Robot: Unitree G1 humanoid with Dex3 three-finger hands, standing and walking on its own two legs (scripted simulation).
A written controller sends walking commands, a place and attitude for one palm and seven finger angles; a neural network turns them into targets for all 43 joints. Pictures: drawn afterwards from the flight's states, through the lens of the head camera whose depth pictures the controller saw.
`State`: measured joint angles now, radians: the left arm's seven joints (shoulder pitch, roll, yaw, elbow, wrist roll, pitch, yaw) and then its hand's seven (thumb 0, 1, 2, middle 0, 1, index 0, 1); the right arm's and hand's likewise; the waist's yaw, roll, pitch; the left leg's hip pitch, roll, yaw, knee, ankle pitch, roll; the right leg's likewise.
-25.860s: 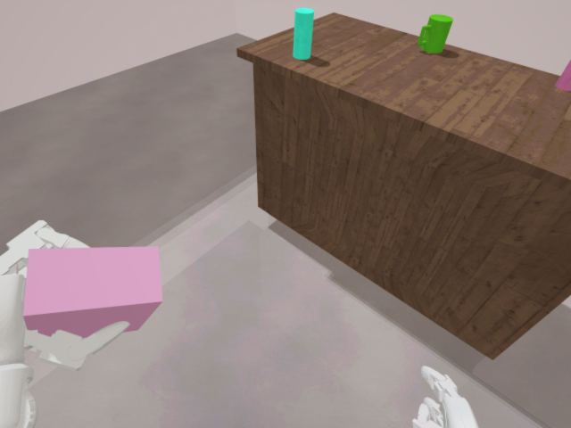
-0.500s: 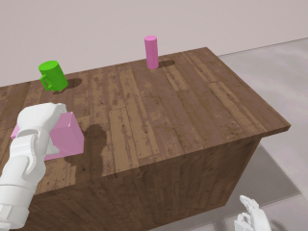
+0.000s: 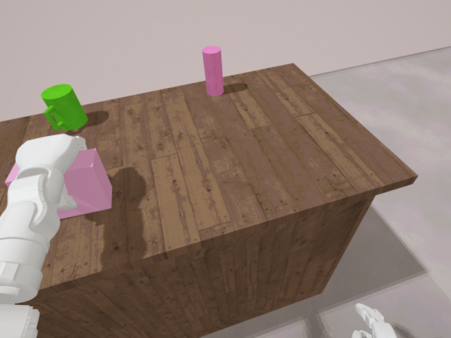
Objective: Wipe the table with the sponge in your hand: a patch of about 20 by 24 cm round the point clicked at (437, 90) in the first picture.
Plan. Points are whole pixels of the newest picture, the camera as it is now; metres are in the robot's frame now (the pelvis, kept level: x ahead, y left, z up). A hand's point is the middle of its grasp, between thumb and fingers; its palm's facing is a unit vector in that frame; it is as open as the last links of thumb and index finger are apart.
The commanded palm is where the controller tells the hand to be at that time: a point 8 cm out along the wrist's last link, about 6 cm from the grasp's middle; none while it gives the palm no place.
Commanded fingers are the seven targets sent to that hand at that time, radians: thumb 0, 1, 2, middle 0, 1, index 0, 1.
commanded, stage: wipe forward along the first lane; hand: left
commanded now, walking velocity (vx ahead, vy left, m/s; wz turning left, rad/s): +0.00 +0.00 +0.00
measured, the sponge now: (69, 192) +0.33 +0.34 +0.09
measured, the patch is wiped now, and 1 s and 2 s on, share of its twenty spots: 0.40 0.50 0.60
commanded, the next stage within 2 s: slide across to the middle lane in 0.66 s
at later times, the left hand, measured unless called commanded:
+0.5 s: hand (64, 155) +0.39 +0.37 +0.13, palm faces -0.13 +0.02 -0.99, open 10.0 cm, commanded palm +0.39 +0.36 +0.16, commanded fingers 0.00 0.10 1.30 -1.20 -1.60 -1.20 -1.60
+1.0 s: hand (66, 146) +0.42 +0.37 +0.13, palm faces -0.09 +0.05 -0.99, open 10.0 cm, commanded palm +0.41 +0.34 +0.17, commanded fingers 0.00 0.10 1.30 -1.20 -1.60 -1.20 -1.60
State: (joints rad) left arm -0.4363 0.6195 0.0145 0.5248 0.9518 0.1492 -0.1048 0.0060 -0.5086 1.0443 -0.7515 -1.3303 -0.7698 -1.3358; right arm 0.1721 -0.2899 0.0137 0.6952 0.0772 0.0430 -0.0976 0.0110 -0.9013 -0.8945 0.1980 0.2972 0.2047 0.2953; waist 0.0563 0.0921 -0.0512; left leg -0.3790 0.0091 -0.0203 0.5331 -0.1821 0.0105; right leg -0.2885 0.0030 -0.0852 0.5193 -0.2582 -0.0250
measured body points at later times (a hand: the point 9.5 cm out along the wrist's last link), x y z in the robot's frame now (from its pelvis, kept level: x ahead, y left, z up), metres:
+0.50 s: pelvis +0.01 +0.01 +0.00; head +0.03 -0.01 +0.45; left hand +0.40 +0.36 +0.18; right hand +0.10 -0.27 -0.13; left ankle +0.06 +0.12 -0.73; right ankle +0.01 -0.11 -0.73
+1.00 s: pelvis +0.02 +0.03 +0.00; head +0.05 +0.02 +0.45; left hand +0.42 +0.37 +0.18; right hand +0.12 -0.24 -0.13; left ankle +0.06 +0.12 -0.73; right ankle +0.01 -0.11 -0.73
